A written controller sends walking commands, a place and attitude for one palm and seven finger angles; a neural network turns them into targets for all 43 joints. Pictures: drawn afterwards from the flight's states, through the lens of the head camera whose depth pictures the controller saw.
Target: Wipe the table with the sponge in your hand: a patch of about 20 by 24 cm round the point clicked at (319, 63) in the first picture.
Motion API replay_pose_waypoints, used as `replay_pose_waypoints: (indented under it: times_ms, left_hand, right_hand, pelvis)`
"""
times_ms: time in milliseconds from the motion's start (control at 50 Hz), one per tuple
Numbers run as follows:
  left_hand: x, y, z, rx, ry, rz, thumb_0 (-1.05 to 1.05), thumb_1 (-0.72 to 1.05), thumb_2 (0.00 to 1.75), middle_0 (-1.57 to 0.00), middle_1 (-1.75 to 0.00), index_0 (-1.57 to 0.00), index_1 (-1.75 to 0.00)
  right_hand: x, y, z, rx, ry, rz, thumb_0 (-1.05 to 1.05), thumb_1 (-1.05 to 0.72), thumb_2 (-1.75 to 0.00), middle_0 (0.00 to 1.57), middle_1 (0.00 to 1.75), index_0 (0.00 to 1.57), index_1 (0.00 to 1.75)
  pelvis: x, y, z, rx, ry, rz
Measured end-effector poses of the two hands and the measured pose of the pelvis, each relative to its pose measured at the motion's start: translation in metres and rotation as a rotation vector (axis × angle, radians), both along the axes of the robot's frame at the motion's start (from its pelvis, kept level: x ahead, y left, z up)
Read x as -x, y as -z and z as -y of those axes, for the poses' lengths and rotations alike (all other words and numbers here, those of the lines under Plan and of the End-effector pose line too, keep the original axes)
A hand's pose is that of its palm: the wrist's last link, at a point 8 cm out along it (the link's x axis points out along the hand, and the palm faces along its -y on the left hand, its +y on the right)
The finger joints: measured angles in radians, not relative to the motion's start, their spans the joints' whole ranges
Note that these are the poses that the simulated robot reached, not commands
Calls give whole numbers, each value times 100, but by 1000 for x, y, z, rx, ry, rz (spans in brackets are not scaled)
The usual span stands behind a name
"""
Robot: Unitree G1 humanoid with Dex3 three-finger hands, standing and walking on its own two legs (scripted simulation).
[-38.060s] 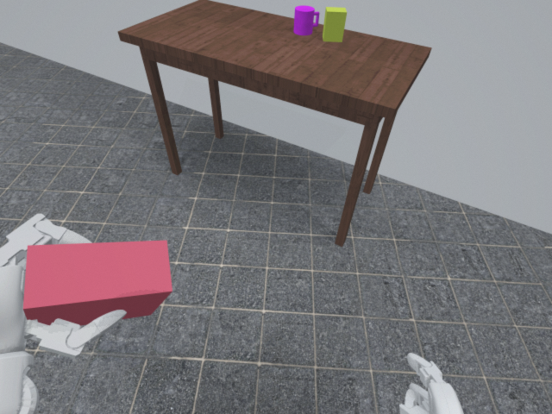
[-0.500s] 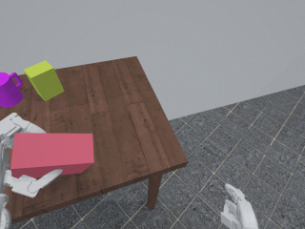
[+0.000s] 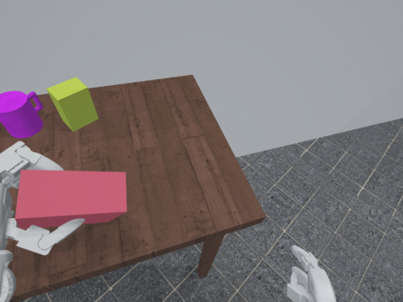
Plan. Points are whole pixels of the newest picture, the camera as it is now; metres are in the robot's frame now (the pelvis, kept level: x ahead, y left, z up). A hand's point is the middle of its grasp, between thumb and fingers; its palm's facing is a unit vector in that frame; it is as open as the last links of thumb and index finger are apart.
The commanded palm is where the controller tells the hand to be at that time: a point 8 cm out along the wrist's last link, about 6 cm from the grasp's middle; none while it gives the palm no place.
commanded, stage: come to a stop and stand still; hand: left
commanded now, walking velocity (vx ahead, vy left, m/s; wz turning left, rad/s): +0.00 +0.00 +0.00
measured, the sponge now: (88, 200) +0.24 +0.20 +0.12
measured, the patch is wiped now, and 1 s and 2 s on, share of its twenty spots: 0.00 0.00 0.00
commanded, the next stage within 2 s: look again from close up in 0.08 s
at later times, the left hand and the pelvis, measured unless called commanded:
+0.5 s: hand (55, 211) +0.21 +0.23 +0.15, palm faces +0.28 -0.88 -0.39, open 10.0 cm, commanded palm +0.15 +0.27 +0.17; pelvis -0.01 +0.00 +0.00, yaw -1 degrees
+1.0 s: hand (36, 210) +0.20 +0.24 +0.16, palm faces +0.38 -0.62 -0.68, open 10.0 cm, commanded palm +0.16 +0.27 +0.19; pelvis -0.01 -0.05 -0.01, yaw +3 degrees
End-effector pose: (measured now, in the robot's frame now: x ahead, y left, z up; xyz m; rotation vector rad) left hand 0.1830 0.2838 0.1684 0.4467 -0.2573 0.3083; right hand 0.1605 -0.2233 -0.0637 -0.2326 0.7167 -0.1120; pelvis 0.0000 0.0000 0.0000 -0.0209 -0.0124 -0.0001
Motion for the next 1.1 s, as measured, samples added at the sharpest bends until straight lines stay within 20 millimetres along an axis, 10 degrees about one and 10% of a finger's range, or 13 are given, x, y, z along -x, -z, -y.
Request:
replay_pose_waypoints:
  times_ms: [300, 460, 680, 860, 1100]
  left_hand:
    - [-16, -26, -34, -112, -74, 119, -1, -49, 105, -75, -135, -76, -134]
    - [5, 3, 16, -11, 88, 14, -1, -49, 105, -75, -135, -75, -135]
    - [-6, -37, -29, -90, -81, 41, -1, -50, 105, -75, -135, -76, -134]
    - [8, -3, 37, -215, 58, -190, -1, -49, 105, -75, -135, -75, -135]
    - [18, -23, 11, -363, -178, -289, -1, -50, 105, -75, -135, -75, -135]
  right_hand:
    - [6, 8, -3, -21, -73, 3, 1, -91, -90, 21, 30, 20, 30]
    - [15, 3, 2, -39, -12, 64, 1, -91, -90, 21, 30, 20, 30]
    - [11, 23, 8, -8, -130, -26, 1, -90, -90, 21, 30, 20, 30]
    - [-19, 13, 17, -54, -106, 67, 1, -91, -90, 21, 30, 20, 30]
    - [-31, 32, 52, -26, -99, -7, 1, -91, -90, 21, 30, 20, 30]
  pelvis:
    - [11, 3, 3, -5, 17, -5]
    - [14, 4, 0, -15, 26, 11]
    - [21, 10, 13, -21, -35, 18]
    - [17, 10, 30, -30, -18, 1]
    - [10, 12, 56, -19, -58, -7]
